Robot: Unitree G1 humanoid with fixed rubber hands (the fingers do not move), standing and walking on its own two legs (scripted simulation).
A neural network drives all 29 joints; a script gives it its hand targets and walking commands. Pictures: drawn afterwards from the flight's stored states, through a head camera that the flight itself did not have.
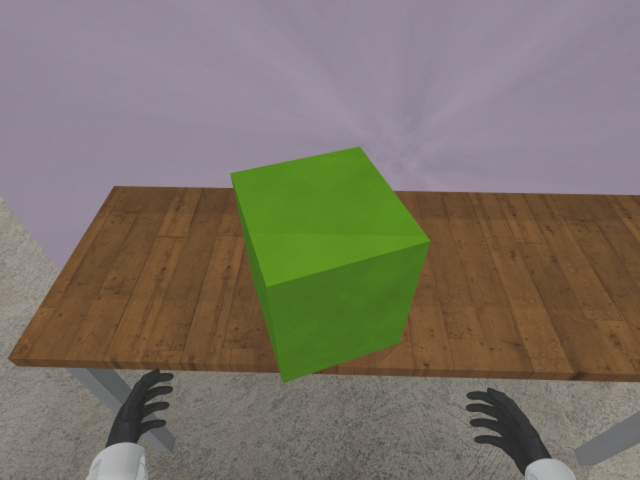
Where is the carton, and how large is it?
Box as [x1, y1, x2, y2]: [230, 147, 430, 382]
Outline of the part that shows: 360,147 230,173 253,281 283,382 399,342 430,241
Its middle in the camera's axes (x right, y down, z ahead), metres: +0.00 +0.04 +0.59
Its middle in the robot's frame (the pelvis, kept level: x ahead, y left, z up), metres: +0.41 +0.02 +0.02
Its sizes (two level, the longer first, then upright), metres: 0.210 0.200 0.250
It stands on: a table, 0.66 m high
